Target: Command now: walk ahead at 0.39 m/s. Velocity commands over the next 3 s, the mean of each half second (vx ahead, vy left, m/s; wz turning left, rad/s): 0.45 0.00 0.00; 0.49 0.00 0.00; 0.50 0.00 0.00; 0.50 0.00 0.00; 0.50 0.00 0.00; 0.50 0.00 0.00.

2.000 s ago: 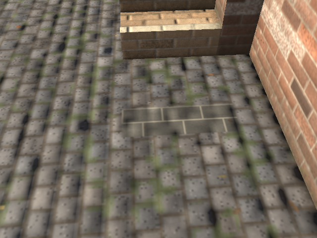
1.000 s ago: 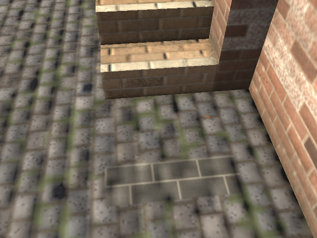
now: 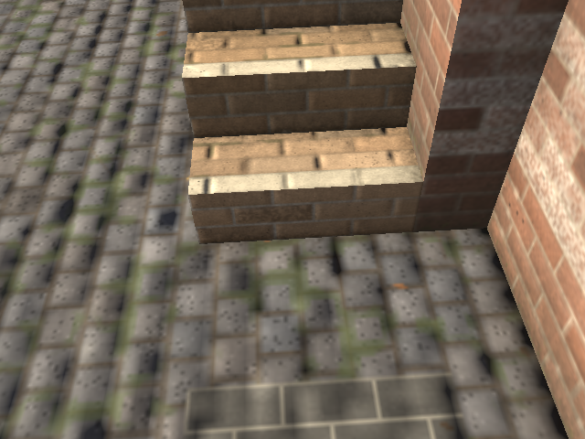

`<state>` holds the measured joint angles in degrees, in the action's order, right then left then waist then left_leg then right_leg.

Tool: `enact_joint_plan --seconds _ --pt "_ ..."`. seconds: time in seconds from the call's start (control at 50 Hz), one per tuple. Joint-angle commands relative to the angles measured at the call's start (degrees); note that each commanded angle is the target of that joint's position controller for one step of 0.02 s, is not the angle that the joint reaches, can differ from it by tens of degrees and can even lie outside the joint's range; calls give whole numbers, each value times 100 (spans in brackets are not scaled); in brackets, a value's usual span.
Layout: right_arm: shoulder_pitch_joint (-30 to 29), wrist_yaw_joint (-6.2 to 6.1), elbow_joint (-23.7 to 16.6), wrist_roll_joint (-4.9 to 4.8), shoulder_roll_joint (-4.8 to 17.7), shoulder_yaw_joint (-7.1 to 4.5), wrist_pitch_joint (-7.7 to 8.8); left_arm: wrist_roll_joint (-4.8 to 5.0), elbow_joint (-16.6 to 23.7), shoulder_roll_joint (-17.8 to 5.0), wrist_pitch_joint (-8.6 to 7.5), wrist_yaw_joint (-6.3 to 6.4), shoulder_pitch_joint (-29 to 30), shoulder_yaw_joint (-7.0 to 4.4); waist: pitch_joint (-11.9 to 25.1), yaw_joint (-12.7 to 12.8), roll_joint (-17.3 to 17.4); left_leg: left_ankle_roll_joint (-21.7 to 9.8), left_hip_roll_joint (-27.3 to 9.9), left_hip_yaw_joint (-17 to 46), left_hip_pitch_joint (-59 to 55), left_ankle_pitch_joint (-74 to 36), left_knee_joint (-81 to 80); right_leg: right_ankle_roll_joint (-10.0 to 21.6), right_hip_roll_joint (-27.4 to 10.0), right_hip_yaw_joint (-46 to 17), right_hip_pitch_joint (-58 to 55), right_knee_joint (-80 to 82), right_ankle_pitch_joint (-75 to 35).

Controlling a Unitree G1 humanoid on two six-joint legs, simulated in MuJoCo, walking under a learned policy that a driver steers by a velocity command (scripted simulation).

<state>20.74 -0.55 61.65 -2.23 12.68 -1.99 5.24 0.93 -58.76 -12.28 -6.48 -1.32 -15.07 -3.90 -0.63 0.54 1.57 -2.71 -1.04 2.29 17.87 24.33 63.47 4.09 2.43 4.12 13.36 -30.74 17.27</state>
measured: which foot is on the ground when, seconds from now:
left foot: up 0.00-0.42, down 0.44-0.98, up 1.00-1.00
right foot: down 0.00-0.44, up 0.46-0.96, down 0.98-1.00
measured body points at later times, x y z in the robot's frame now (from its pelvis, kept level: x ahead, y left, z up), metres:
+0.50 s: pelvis +0.23 +0.07 -0.01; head +0.26 +0.08 +0.43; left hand +0.18 +0.33 -0.16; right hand +0.41 -0.17 -0.12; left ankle +0.33 +0.16 -0.73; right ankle +0.03 -0.07 -0.66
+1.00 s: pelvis +0.50 +0.06 +0.00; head +0.52 +0.05 +0.44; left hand +0.68 +0.29 -0.11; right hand +0.44 -0.20 -0.15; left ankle +0.34 +0.16 -0.73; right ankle +0.60 -0.03 -0.73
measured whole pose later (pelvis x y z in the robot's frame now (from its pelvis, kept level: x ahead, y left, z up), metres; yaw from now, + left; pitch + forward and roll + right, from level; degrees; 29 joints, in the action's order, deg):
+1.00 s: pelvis +0.50 +0.06 +0.00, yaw +0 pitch +1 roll +1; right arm 23.7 -0.1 60.5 1.4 12.9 -3.2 5.2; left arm -2.6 -49.5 -12.2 -4.5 -1.1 -2.2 -1.9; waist -1.8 -3.1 -0.2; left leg -2.0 1.7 -3.0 -1.7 24.2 23.8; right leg 4.2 -1.2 4.7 24.6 -28.4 5.1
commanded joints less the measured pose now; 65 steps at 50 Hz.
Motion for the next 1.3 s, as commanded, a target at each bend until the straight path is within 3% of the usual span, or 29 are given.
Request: enact_joint_plan --seconds 0.02,0.08,0.18,0.32,0.38,0.4,0.42,0.44,0.46,0.48,0.5,0.54,0.56,0.6,0.66,0.68,0.72,0.78,0.9,0.94,0.98,1.0,1.02,1.04,1.06,1.08,1.12,1.2,1.3 --pt "-572 29 -581 -4 498 -167 175 -53 118 -407 -43 -48 -390 63 -303 77 -305 -283 -564 243 2468 -878 689 860 -1799 -2375 -1442 2092 -747" --pt "-600 44 -588 51 385 -243 27 -101 5 -382 35 23 -673 130 -297 -22 -479 -115 -653 -40 2154 -1301 40 698 -1408 -1502 -1167 2286 -1477" --pt "-1808 41 -1059 117 241 -190 -34 -132 12 -727 83 189 -923 85 -571 176 -472 187 -604 -163 2484 -2188 -1661 763 -1447 -1198 -980 2572 -1562" --pt "-2779 227 -1414 52 337 -121 30 -8 -122 -779 129 221 -1276 1 -813 319 -554 25 -413 -247 2196 -2559 -2954 665 -1674 -836 -1456 2457 -1621" --pt "-2549 301 -1451 47 551 -192 87 1 -90 -936 182 227 -1098 -72 -545 36 -685 -209 -205 -393 1460 -2067 -3237 520 -1785 -724 -1757 1893 -2777" --pt "-2108 292 -1350 52 715 -281 95 -15 -63 -999 207 225 -1000 -90 -211 -227 -785 -310 1 -555 750 -1926 -3230 442 -1711 -614 -1745 1322 -3856" --pt "-1117 263 -1041 47 946 -428 88 -45 -31 -924 244 223 -908 -60 347 -703 -757 -457 219 -698 -483 -1871 -3248 296 -1435 -391 -1454 178 -4558" --pt "25 212 -768 91 1344 -565 74 -112 101 -768 255 211 -880 26 1142 -1103 -331 -770 -564 247 -2286 -1597 -3182 73 -1116 -187 -244 -1615 -3492" --pt "596 223 -616 203 1803 -638 58 -85 168 75 136 151 -1559 246 2027 -687 1297 -1659 -2013 3210 -4081 -169 -4034 -313 16 -269 1914 -3825 305" --pt "440 249 -642 187 1338 -484 84 67 122 -270 -38 124 -1316 181 2104 -783 1142 -1623 -2098 4291 -3992 337 -4847 -185 7 -1202 2568 -4749 1388" --pt "-143 256 -724 147 1042 -389 127 206 322 -668 -126 115 -776 76 1215 -641 886 -1321 -1955 3428 -3265 94 -4872 -60 -326 -1112 3068 -4985 1026" --pt "-1073 292 -917 222 652 -256 174 98 454 -785 -122 216 -248 0 482 -246 93 -1030 -1549 1971 -1506 -1109 -5097 9 -919 -883 2534 -4369 7" --pt "-1212 312 -900 279 487 -200 198 45 424 -704 -30 243 -377 -35 387 -26 169 -942 -1317 1516 -1004 -1400 -5251 33 -1099 -926 2138 -4093 -220" --pt "-1049 306 -772 277 464 -185 196 42 383 -471 120 252 -570 -30 260 106 282 -1002 -1156 1102 -577 -1612 -5512 14 -1181 -868 1859 -3750 -330" --pt "-694 174 -652 262 770 -234 192 -15 615 -547 200 275 38 -73 -98 56 138 -1086 -1160 834 -547 -1862 -5800 -156 -1250 -798 2461 -3021 -924" --pt "-156 145 -440 376 671 -204 133 -560 707 -254 334 36 154 78 -352 100 -103 -996 -1003 476 -218 -2049 -5867 -276 -1119 -372 2242 -2801 -1073" --pt "11 148 -448 369 576 -173 95 -443 854 -223 410 -87 523 102 -408 -4 110 -874 -822 198 -337 -2229 -5860 -356 -1062 -253 2249 -2142 -1554" --pt "49 112 -511 369 788 -218 143 -268 1031 -411 376 -52 1170 116 -354 -164 141 -799 -897 221 -837 -2149 -5886 -404 -916 -201 2130 -1161 -1905" --pt "531 13 -321 413 761 -242 95 -236 1342 -549 254 -57 1864 100 -458 -375 297 -828 -1249 255 -2323 -2977 -5399 -159 -742 -171 2306 -151 -1208" --pt "355 -2 -318 422 881 -290 80 -255 1282 -560 227 -36 1471 87 -273 -147 363 -691 -1187 106 -2269 -3994 -4863 14 -512 -54 1487 238 -800" --pt "244 27 -346 389 800 -258 52 -366 752 -768 136 88 -130 -34 596 474 64 -500 -749 -247 -1618 -5027 -3008 262 -244 102 -722 663 -811" --pt "201 66 -598 217 469 -146 69 -526 591 -1274 85 174 -1178 -172 1372 822 -716 -254 -278 -597 36 -3391 -1186 725 -1603 -1599 -2528 858 -85" --pt "527 105 -618 211 313 -133 88 -485 413 -1746 114 141 -1399 -306 1591 569 -1784 -179 612 -501 1749 463 253 1242 -2660 -3983 -3315 1553 27" --pt "59 112 -574 333 733 -229 57 -344 500 -1339 152 112 -794 -209 998 372 -836 -302 133 76 2151 260 624 1076 -2381 -3576 -2731 1609 253" --pt "-183 183 -636 345 660 -210 91 -280 614 -952 147 80 -262 -112 500 191 -510 -305 -123 64 2061 -328 460 965 -2171 -2829 -1952 1722 -7" --pt "-313 212 -628 352 510 -172 89 -247 631 -684 124 71 -8 -39 240 61 -348 -263 -323 42 1804 -707 148 821 -1938 -2320 -1368 1961 -349" --pt "-304 219 -599 497 359 -116 -62 -211 445 -387 27 60 -119 64 136 -116 -524 -50 -453 -42 1367 -930 -109 622 -1676 -1588 -900 2073 -1831" --pt "-850 275 -815 554 336 -80 -189 -106 170 -617 -92 77 -521 29 61 -151 -575 140 -537 -293 1690 -1418 -434 688 -1508 -941 -837 2161 -2957" --pt "-2076 248 -1243 437 216 41 -116 -147 145 -652 -88 94 -699 15 -246 95 -611 223 -328 -624 1270 -2288 -2284 529 -1163 -374 -565 2336 -3170"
